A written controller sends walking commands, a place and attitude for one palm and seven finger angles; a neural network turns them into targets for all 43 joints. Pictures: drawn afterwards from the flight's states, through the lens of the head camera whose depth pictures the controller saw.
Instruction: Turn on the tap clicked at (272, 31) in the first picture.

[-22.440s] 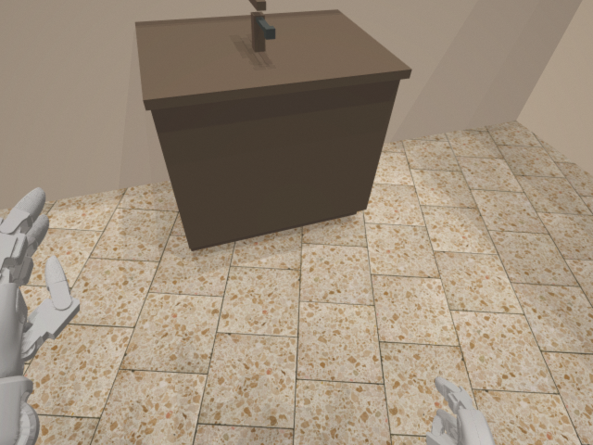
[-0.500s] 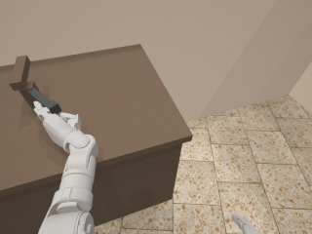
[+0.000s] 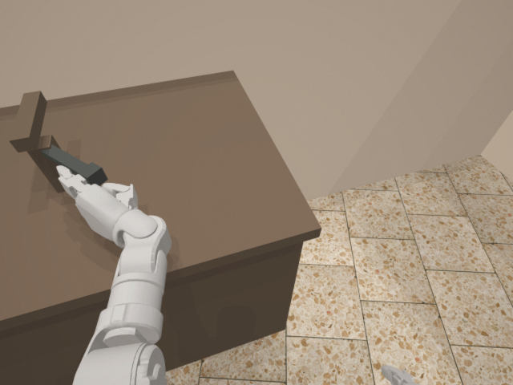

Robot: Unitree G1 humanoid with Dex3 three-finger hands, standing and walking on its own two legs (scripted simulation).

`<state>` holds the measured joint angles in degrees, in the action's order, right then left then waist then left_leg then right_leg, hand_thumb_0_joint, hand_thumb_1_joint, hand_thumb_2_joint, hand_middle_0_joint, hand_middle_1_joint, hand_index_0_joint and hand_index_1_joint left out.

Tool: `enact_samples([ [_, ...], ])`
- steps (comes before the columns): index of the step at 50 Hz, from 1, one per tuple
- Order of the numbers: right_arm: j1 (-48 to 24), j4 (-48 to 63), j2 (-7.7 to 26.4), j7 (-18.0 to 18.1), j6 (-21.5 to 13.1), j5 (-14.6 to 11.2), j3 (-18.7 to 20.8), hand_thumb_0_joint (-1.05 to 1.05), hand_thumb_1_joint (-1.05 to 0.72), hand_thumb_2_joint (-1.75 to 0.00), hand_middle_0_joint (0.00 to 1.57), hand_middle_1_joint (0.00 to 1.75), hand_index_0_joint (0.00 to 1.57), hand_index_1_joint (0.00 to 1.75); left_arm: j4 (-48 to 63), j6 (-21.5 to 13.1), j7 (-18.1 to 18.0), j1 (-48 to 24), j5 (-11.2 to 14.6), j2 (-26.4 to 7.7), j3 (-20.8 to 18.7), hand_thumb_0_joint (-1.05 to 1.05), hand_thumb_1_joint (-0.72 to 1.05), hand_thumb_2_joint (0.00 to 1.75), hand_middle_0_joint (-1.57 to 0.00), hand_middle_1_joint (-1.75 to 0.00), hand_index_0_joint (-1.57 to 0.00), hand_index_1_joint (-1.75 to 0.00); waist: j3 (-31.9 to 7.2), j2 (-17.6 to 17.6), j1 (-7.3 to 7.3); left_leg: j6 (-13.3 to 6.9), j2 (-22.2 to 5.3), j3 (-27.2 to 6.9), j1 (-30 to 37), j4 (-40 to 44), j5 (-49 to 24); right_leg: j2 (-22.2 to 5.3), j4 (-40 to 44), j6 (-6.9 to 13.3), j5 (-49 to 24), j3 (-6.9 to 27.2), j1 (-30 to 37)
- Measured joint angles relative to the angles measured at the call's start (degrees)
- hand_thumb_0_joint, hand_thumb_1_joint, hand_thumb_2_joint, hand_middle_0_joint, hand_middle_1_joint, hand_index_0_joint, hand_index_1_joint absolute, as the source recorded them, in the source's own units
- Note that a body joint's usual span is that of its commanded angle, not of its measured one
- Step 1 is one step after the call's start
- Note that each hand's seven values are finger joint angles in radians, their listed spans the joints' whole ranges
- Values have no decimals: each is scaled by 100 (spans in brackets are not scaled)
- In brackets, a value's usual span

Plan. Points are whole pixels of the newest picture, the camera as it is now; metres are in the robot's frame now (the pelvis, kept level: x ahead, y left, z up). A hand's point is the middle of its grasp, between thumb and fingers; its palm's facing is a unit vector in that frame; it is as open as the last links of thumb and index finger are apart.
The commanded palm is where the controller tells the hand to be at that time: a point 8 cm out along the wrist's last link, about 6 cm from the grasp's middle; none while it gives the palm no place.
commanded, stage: push the lever round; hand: left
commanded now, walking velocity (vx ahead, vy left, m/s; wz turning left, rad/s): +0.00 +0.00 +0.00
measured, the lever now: (93, 176) +0.41 +0.29 +0.11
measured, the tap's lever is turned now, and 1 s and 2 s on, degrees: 40 81 81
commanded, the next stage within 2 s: lift the hand up off the lever in 0.54 s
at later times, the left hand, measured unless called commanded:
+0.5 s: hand (142, 178) +0.42 +0.22 +0.09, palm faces +0.85 -0.52 -0.10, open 8.1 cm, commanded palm +0.38 +0.23 +0.10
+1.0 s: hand (135, 166) +0.44 +0.23 +0.11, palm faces +0.86 -0.50 -0.08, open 7.9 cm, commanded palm +0.38 +0.23 +0.11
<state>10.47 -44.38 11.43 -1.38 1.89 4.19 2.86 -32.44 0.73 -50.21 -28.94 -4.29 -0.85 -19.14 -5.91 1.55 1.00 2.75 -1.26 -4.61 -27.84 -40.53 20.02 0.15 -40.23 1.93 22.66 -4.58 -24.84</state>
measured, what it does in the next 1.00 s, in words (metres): stands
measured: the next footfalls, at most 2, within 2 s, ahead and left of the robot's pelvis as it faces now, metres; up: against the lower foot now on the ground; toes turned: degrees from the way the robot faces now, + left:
none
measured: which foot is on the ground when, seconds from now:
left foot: down 0.00-1.00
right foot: down 0.00-1.00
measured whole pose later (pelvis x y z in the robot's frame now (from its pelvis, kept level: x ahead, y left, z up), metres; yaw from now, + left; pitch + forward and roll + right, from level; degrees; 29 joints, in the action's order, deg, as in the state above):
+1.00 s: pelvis +0.00 +0.00 +0.00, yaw -2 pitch +10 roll +0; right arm 18.0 -45.4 12.5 -3.1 1.8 5.2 3.7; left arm -43.4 -2.3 -50.8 -37.6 -6.3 -6.7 -27.5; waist -8.0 2.0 4.8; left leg 2.9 -2.5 -3.5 -30.3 -40.7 20.3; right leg 1.3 -40.4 2.3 22.3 -3.5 -27.9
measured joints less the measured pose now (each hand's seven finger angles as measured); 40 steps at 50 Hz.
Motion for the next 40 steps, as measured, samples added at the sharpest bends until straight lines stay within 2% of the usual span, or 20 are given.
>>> enact_samples([
  [14,-28,-85,-37,-13,-67,60,-51,0,-91,-90,20,30,20,30,-712,-129,-159,-636,-152,-132,-162,3,89,90,-15,-15,-10,-13,-14,-26,89,1,8,-44,-303,-164,-45,-4,-142,1,-44,-41,-279],
  [22,129,-195,-11,-35,-90,111,-42,0,-91,-90,20,30,20,30,-1259,-318,-278,-1114,-235,-285,-344,2,90,90,-15,-15,-10,-13,-18,-31,227,7,1,-37,-562,-277,-66,2,-278,8,-59,-31,-555],
  [33,460,-264,56,-99,-90,199,-10,0,-91,-90,20,30,20,30,-2062,-497,-375,-1768,-373,-656,-718,2,90,90,-16,-15,-9,-12,-68,3,448,18,-33,7,-893,-378,-54,32,-424,30,-47,16,-932],
  [40,695,-230,79,-162,-41,207,39,0,-91,-90,20,30,20,30,-1973,-524,-276,-1663,-356,-735,-921,2,90,90,-16,-15,-11,-13,-151,20,498,28,-91,70,-835,-316,-7,86,-361,44,-31,78,-905],
])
